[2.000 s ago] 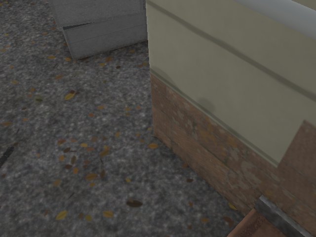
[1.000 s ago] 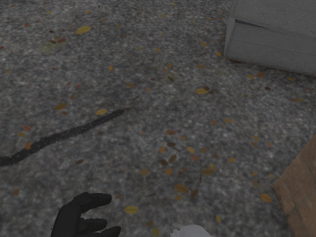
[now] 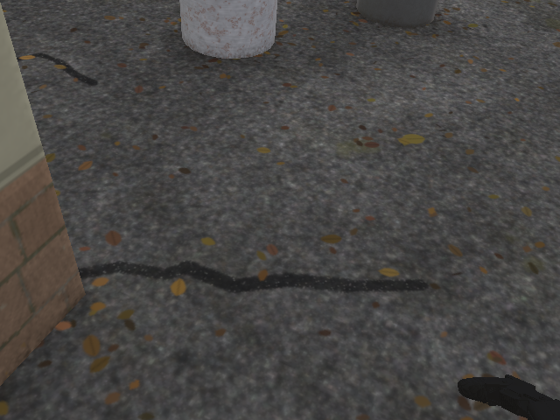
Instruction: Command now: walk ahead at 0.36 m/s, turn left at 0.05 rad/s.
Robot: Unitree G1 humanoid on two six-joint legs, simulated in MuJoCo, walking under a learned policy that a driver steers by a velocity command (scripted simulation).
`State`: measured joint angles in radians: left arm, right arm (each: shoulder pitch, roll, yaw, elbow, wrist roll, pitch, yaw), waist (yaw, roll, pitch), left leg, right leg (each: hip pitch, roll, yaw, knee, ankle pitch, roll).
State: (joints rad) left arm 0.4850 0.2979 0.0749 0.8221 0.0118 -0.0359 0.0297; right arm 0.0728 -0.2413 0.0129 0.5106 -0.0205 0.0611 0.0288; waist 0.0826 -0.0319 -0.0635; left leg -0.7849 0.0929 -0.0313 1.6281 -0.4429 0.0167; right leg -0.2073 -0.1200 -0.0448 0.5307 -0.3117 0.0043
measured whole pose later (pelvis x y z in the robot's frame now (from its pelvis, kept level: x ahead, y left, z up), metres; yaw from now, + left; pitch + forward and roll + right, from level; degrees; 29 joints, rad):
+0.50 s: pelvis +0.26 +0.04 +0.04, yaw -5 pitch +4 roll +1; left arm -0.11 0.20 -0.01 0.77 0.05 -0.11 -0.05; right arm 0.68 -0.19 -0.03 1.10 -0.01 -0.06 -0.04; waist -0.12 -0.02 0.00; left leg -0.33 -0.09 0.03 1.33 -0.66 0.06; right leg -0.16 0.08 0.02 0.19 0.07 -0.08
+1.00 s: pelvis +0.55 +0.05 +0.01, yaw -21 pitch +1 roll +1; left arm 0.22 0.25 0.08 0.81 0.04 0.00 -0.04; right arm 0.30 -0.17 -0.04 0.92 -0.02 -0.10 -0.01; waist 0.00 -0.04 -0.02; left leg -0.16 0.00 0.13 0.41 -0.26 0.02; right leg -0.70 -0.05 0.01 1.12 -0.19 -0.06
